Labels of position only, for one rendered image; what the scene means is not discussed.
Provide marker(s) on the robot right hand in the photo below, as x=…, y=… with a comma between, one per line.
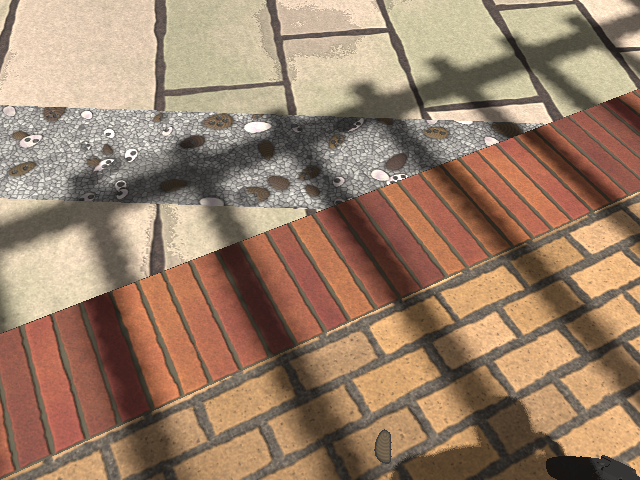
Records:
x=587, y=468

